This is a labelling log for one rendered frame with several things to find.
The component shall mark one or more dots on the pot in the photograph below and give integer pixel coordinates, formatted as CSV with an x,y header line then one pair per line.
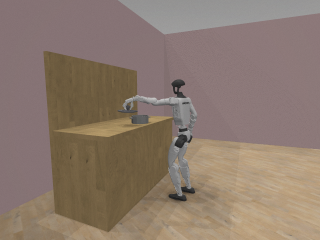
x,y
139,119

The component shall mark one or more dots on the robot left upper arm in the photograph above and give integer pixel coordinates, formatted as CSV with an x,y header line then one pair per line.
x,y
171,101

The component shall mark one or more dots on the left robot forearm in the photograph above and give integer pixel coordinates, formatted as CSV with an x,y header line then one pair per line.
x,y
143,99

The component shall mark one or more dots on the lid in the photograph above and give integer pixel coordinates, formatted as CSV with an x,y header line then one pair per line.
x,y
127,111

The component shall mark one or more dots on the robot left shin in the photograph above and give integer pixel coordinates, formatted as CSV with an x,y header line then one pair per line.
x,y
176,179

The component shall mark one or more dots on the robot right foot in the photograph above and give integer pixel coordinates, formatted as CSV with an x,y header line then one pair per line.
x,y
185,189

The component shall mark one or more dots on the right robot forearm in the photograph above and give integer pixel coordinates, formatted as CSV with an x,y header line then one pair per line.
x,y
191,124

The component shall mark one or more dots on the robot right upper arm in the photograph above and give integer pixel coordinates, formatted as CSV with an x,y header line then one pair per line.
x,y
192,109

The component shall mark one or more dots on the table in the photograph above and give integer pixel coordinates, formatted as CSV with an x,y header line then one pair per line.
x,y
102,163

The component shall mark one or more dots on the left robot hand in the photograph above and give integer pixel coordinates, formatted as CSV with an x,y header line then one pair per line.
x,y
130,100

